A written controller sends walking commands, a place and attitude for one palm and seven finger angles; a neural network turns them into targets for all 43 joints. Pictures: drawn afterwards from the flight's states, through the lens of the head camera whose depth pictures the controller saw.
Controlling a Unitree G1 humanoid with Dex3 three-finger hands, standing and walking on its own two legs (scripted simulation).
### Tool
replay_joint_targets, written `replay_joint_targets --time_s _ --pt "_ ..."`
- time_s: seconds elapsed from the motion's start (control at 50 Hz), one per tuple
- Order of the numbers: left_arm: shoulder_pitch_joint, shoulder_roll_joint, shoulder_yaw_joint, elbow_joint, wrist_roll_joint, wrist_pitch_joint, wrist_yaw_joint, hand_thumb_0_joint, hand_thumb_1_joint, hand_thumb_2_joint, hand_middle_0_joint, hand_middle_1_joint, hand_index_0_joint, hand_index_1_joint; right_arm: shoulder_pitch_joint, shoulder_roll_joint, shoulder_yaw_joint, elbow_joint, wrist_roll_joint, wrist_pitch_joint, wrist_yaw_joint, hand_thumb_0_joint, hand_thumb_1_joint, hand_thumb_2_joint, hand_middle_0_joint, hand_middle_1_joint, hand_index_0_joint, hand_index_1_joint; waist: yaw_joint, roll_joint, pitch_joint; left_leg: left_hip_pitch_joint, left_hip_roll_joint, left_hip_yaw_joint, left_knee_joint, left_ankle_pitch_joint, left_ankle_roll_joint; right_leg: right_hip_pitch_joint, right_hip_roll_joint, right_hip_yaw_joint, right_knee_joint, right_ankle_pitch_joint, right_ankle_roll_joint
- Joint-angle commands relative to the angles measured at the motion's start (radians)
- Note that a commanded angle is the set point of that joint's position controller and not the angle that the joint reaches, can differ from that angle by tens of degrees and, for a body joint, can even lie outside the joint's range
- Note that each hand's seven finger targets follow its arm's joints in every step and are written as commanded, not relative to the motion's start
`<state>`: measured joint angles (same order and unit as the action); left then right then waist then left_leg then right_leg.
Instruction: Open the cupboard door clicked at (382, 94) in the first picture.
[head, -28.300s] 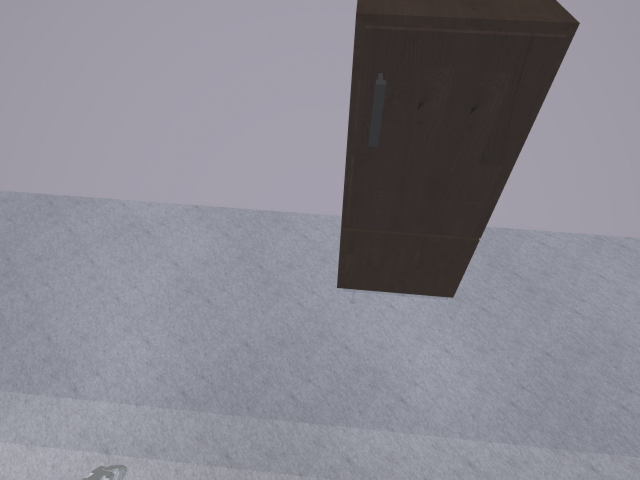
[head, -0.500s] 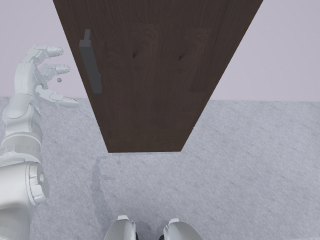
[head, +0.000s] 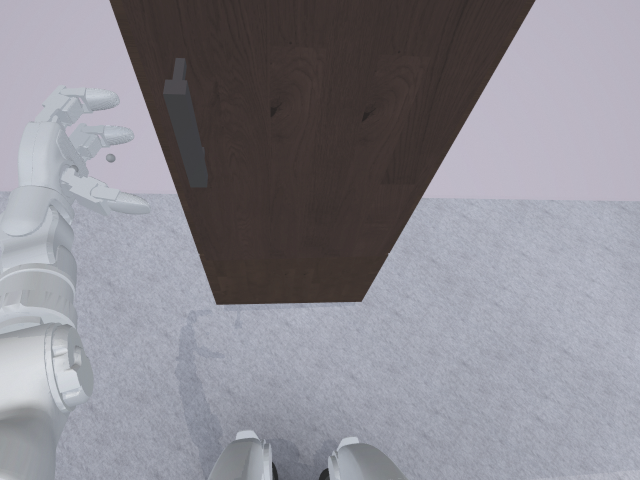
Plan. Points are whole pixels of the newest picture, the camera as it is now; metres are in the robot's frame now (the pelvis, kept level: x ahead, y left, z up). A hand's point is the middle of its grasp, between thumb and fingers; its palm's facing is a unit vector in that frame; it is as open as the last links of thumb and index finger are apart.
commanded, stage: move the hooked fingers beside the handle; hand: left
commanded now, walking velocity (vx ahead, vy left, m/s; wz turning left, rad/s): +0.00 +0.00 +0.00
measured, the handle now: (190, 128) +0.53 +0.14 +0.09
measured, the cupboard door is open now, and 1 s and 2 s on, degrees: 1 1 1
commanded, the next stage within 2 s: slide the fingers in behind the handle in 0.54 s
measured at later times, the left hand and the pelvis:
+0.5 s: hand (114, 156) +0.49 +0.22 +0.08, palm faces +0.00 -1.00 +0.00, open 14.0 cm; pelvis +0.00 +0.00 +0.00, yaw +0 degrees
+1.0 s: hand (134, 159) +0.48 +0.20 +0.08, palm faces -0.01 -1.00 +0.01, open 14.0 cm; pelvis +0.00 -0.01 +0.00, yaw +0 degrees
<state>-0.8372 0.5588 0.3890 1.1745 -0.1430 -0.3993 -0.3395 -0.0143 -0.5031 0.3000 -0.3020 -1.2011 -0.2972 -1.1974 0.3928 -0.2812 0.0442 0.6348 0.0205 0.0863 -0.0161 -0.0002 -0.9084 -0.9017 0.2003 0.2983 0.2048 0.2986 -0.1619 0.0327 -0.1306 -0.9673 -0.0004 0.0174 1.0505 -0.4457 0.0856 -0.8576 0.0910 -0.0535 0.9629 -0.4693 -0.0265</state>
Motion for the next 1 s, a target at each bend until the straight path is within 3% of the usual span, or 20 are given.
replay_joint_targets --time_s 0.0,0.04,0.08,0.14,0.24,0.28,0.3,0.34,0.42,0.48,0.5,0.52,0.56,0.62,0.68,0.7,0.8,0.88,0.92,0.98 --pt "-0.443 0.257 0.024 -0.189 -0.015 -0.058 0.005 0.0 -0.5 0.3 -0.3 -1.2 -0.3 -1.2 0.141 -0.202 -0.069 -0.049 0.002 -0.018 -0.012 0.0 -0.9 -0.9 0.2 0.3 0.2 0.3 -0.01 0.128 -0.406 0.532 0.046 -0.145 -0.119 0.4 -0.064 -0.042 -0.008 0.017 -0.107 0.245 -0.006" --pt "-0.457 0.257 0.019 -0.182 -0.01 -0.051 0.006 0.0 -0.5 0.3 -0.3 -1.2 -0.3 -1.2 0.142 -0.203 -0.068 -0.052 0.0 -0.016 -0.012 0.0 -0.9 -0.9 0.2 0.3 0.2 0.3 -0.01 0.139 -0.388 0.526 0.046 -0.151 -0.126 0.379 -0.066 -0.051 -0.008 0.014 -0.107 0.227 -0.009" --pt "-0.487 0.23 0.0 -0.236 -0.016 -0.063 0.007 0.0 -0.5 0.3 -0.3 -1.2 -0.3 -1.2 0.144 -0.199 -0.071 -0.054 -0.002 -0.02 -0.011 0.0 -0.9 -0.9 0.2 0.3 0.2 0.3 -0.011 0.181 -0.433 0.585 0.048 -0.158 -0.119 0.429 -0.071 -0.065 -0.008 0.013 -0.101 0.242 -0.012" --pt "-0.449 0.244 0.024 -0.236 -0.018 -0.065 0.01 0.0 -0.5 0.3 -0.3 -1.2 -0.3 -1.2 0.148 -0.198 -0.074 -0.052 -0.003 -0.018 -0.007 0.0 -0.9 -0.9 0.2 0.3 0.2 0.3 0.001 0.16 -0.477 0.601 0.049 -0.156 -0.112 0.477 -0.074 -0.038 -0.005 0.012 -0.1 0.272 -0.008" --pt "-0.402 0.26 0.029 -0.191 -0.014 -0.041 0.004 0.0 -0.5 0.3 -0.3 -1.2 -0.3 -1.2 0.141 -0.2 -0.068 -0.063 0.001 -0.01 -0.009 0.0 -0.9 -0.9 0.2 0.3 0.2 0.3 0.002 0.118 -0.41 0.514 0.041 -0.13 -0.117 0.424 -0.061 -0.003 -0.008 0.019 -0.109 0.28 -0.005" --pt "-0.443 0.259 0.027 -0.221 -0.018 -0.051 0.007 0.0 -0.5 0.3 -0.3 -1.2 -0.3 -1.2 0.142 -0.199 -0.069 -0.063 0.0 -0.009 -0.009 0.0 -0.9 -0.9 0.2 0.3 0.2 0.3 -0.003 0.137 -0.403 0.53 0.043 -0.137 -0.114 0.434 -0.062 -0.016 -0.006 0.017 -0.104 0.277 -0.009" --pt "-0.448 0.269 0.034 -0.246 -0.015 -0.06 0.007 0.0 -0.5 0.3 -0.3 -1.2 -0.3 -1.2 0.141 -0.2 -0.071 -0.064 0.0 -0.009 -0.01 0.0 -0.9 -0.9 0.2 0.3 0.2 0.3 0.004 0.157 -0.448 0.564 0.045 -0.141 -0.115 0.458 -0.068 -0.019 -0.007 0.017 -0.1 0.284 -0.008" --pt "-0.463 0.218 -0.003 -0.284 -0.02 -0.072 0.007 0.0 -0.5 0.3 -0.3 -1.2 -0.3 -1.2 0.137 -0.192 -0.074 -0.062 -0.001 -0.011 -0.005 0.0 -0.9 -0.9 0.2 0.3 0.2 0.3 0.0 0.189 -0.467 0.616 0.051 -0.152 -0.117 0.483 -0.077 -0.042 -0.006 0.012 -0.102 0.275 -0.009" --pt "-0.414 0.243 0.027 -0.212 -0.024 -0.053 0.011 0.0 -0.5 0.3 -0.3 -1.2 -0.3 -1.2 0.143 -0.198 -0.074 -0.052 0.001 -0.008 -0.006 0.0 -0.9 -0.9 0.2 0.3 0.2 0.3 0.001 0.116 -0.423 0.552 0.045 -0.142 -0.118 0.449 -0.065 -0.01 -0.005 0.016 -0.11 0.281 -0.006" --pt "-0.425 0.233 0.016 -0.237 -0.02 -0.052 0.013 0.0 -0.5 0.3 -0.3 -1.2 -0.3 -1.2 0.141 -0.194 -0.072 -0.058 0.0 -0.008 -0.005 0.0 -0.9 -0.9 0.2 0.3 0.2 0.3 0.005 0.154 -0.419 0.561 0.042 -0.137 -0.121 0.453 -0.066 -0.009 -0.006 0.016 -0.109 0.285 -0.01" --pt "-0.407 0.251 0.034 -0.246 -0.018 -0.056 0.016 0.0 -0.5 0.3 -0.3 -1.2 -0.3 -1.2 0.14 -0.196 -0.074 -0.062 0.001 -0.007 -0.005 0.0 -0.9 -0.9 0.2 0.3 0.2 0.3 0.013 0.133 -0.443 0.565 0.043 -0.137 -0.124 0.459 -0.066 0.005 -0.006 0.015 -0.109 0.291 -0.008" --pt "-0.395 0.221 0.011 -0.245 -0.022 -0.056 0.013 0.0 -0.5 0.3 -0.3 -1.2 -0.3 -1.2 0.133 -0.191 -0.072 -0.066 0.001 -0.007 -0.003 0.0 -0.9 -0.9 0.2 0.3 0.2 0.3 0.01 0.143 -0.44 0.561 0.04 -0.132 -0.12 0.459 -0.064 0.007 -0.006 0.018 -0.112 0.295 -0.007" --pt "-0.385 0.241 0.025 -0.203 -0.023 -0.049 0.014 0.0 -0.5 0.3 -0.3 -1.2 -0.3 -1.2 0.131 -0.195 -0.071 -0.066 0.004 -0.007 -0.005 0.0 -0.9 -0.9 0.2 0.3 0.2 0.3 0.0 0.091 -0.381 0.498 0.038 -0.121 -0.124 0.4 -0.055 0.021 -0.006 0.023 -0.122 0.282 -0.003" --pt "-0.416 0.277 0.038 -0.196 -0.015 -0.055 0.012 0.0 -0.5 0.3 -0.3 -1.2 -0.3 -1.2 0.129 -0.199 -0.067 -0.066 0.003 -0.01 -0.009 0.0 -0.9 -0.9 0.2 0.3 0.2 0.3 0.002 0.104 -0.381 0.472 0.035 -0.12 -0.123 0.361 -0.053 0.023 -0.01 0.029 -0.117 0.261 -0.005" --pt "-0.459 0.21 -0.008 -0.252 -0.028 -0.074 0.004 0.0 -0.5 0.3 -0.3 -1.2 -0.3 -1.2 0.129 -0.19 -0.069 -0.065 0.003 -0.019 -0.007 0.0 -0.9 -0.9 0.2 0.3 0.2 0.3 -0.011 0.136 -0.418 0.527 0.036 -0.127 -0.115 0.395 -0.054 0.006 -0.008 0.027 -0.112 0.274 -0.008" --pt "-0.441 0.209 -0.006 -0.242 -0.027 -0.075 0.0 0.0 -0.5 0.3 -0.3 -1.2 -0.3 -1.2 0.126 -0.191 -0.071 -0.061 0.004 -0.021 -0.007 0.0 -0.9 -0.9 0.2 0.3 0.2 0.3 -0.002 0.152 -0.441 0.544 0.038 -0.129 -0.112 0.399 -0.059 -0.006 -0.009 0.027 -0.109 0.268 -0.007" --pt "-0.436 0.209 -0.006 -0.217 -0.027 -0.054 0.004 0.0 -0.5 0.3 -0.3 -1.2 -0.3 -1.2 0.128 -0.194 -0.071 -0.054 0.005 -0.02 -0.007 0.0 -0.9 -0.9 0.2 0.3 0.2 0.3 -0.004 0.129 -0.416 0.512 0.037 -0.126 -0.113 0.39 -0.056 -0.005 -0.011 0.026 -0.108 0.272 -0.006" --pt "-0.474 0.152 -0.043 -0.246 -0.026 -0.057 0.033 0.0 -0.5 0.3 -0.3 -1.2 -0.3 -1.2 0.126 -0.186 -0.071 -0.054 0.0 -0.026 -0.003 0.0 -0.9 -0.9 0.2 0.3 0.2 0.3 -0.016 0.143 -0.406 0.535 0.038 -0.137 -0.118 0.371 -0.057 -0.032 -0.01 0.021 -0.111 0.243 -0.008" --pt "-0.459 0.192 -0.005 -0.249 -0.02 -0.062 0.05 0.0 -0.5 0.3 -0.3 -1.2 -0.3 -1.2 0.129 -0.189 -0.074 -0.052 -0.002 -0.027 -0.001 0.0 -0.9 -0.9 0.2 0.3 0.2 0.3 0.0 0.139 -0.433 0.533 0.037 -0.134 -0.117 0.379 -0.059 -0.01 -0.011 0.023 -0.108 0.253 -0.008" --pt "-0.447 0.191 0.004 -0.248 -0.016 -0.067 0.064 0.0 -0.5 0.3 -0.3 -1.2 -0.3 -1.2 0.133 -0.185 -0.072 -0.055 -0.004 -0.028 0.004 0.0 -0.9 -0.9 0.2 0.3 0.2 0.3 0.005 0.124 -0.435 0.514 0.032 -0.126 -0.11 0.396 -0.056 0.02 -0.009 0.025 -0.102 0.279 -0.008"
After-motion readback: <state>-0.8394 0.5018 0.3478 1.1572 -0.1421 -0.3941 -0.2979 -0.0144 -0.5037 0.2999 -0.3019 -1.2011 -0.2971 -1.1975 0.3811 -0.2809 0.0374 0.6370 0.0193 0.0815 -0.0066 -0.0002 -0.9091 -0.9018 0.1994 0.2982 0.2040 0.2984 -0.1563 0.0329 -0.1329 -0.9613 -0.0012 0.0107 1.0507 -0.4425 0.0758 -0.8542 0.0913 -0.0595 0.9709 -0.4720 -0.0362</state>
